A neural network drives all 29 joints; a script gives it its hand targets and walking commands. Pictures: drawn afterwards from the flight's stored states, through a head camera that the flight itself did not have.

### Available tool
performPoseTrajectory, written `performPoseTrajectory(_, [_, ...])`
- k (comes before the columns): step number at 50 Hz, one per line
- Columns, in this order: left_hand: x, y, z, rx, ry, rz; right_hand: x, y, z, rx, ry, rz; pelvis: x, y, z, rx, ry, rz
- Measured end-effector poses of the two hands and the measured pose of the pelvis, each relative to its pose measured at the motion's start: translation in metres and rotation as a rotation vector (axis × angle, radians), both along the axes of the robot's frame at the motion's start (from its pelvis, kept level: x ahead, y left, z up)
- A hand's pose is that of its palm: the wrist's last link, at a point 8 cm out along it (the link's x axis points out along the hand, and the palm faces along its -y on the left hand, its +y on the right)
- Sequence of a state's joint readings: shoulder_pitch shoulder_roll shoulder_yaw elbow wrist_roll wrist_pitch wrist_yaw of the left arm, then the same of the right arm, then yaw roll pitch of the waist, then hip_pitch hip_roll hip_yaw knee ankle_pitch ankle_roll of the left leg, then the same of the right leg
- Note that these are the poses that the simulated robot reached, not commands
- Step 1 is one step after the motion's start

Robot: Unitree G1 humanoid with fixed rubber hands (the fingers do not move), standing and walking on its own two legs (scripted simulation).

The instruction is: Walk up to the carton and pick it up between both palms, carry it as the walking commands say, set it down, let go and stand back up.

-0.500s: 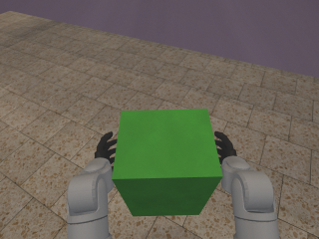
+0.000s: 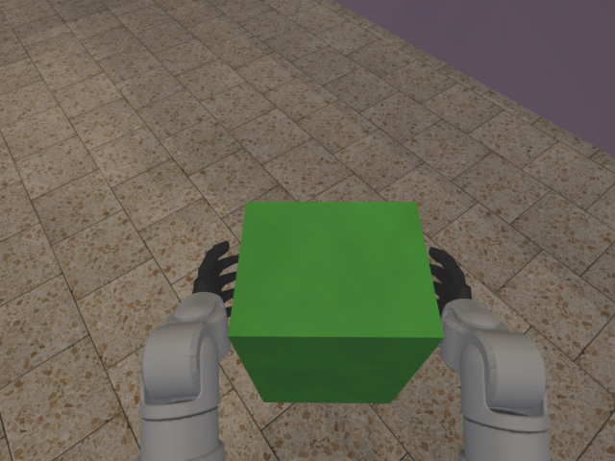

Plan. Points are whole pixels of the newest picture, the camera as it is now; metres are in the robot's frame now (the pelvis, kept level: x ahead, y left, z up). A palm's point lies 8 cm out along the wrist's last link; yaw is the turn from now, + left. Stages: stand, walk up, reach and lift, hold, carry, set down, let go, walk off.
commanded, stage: carry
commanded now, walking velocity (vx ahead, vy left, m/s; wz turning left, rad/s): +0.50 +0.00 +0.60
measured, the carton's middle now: (328, 317) +0.30 -0.01 +0.00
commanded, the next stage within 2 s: none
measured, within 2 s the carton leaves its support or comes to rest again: neither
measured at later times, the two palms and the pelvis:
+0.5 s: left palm (218, 136) +0.55 +0.15 +0.09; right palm (390, 110) +0.62 -0.12 +0.07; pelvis +0.31 -0.06 +0.00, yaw +16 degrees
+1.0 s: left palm (195, 47) +0.84 +0.23 +0.06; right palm (315, 11) +0.98 -0.01 +0.06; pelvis +0.66 -0.04 -0.02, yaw +32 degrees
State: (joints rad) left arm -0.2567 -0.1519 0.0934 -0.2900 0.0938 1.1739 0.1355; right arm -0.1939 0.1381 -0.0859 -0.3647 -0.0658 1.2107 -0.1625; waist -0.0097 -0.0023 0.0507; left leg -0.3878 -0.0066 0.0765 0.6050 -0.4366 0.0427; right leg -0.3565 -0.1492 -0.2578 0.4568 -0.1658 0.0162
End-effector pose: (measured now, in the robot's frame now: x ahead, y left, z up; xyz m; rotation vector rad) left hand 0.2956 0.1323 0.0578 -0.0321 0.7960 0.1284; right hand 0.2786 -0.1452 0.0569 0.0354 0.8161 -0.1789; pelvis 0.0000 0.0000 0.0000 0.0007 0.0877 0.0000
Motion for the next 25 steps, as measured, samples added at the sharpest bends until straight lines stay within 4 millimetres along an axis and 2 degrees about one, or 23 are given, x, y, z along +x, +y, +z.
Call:
performPoseTrajectory(3, [0.026, 0.005, 0.003, -0.023, -0.037, 0.04, 0.039, 0.005, 0.01, -0.026, -0.037, 0.043, 0.036, -0.007, -0.004, 0.007, 0.0, 0.017])
performPoseTrajectory(8, [0.079, 0.004, 0.017, -0.013, -0.055, 0.105, 0.108, 0.004, 0.02, -0.022, -0.054, 0.111, 0.099, -0.026, 0.002, -0.004, 0.025, 0.065])
performPoseTrajectory(13, [0.137, -0.008, 0.023, 0.018, -0.089, 0.154, 0.179, -0.007, 0.017, 0.017, -0.089, 0.151, 0.161, -0.05, -0.006, -0.006, 0.018, 0.141])
performPoseTrajectory(16, [0.164, -0.01, 0.022, 0.033, -0.041, 0.183, 0.216, -0.008, 0.015, 0.025, -0.041, 0.188, 0.199, -0.06, 0.002, 0.018, 0.019, 0.195])
performPoseTrajectory(20, [0.198, -0.004, 0.025, 0.041, -0.012, 0.243, 0.267, 0.001, 0.016, 0.034, -0.013, 0.251, 0.248, -0.067, 0.008, 0.056, 0.016, 0.241])
performPoseTrajectory(25, [0.255, 0.014, 0.028, 0.046, -0.061, 0.309, 0.339, 0.022, 0.016, 0.044, -0.062, 0.309, 0.312, -0.064, 0.001, 0.073, -0.005, 0.268])
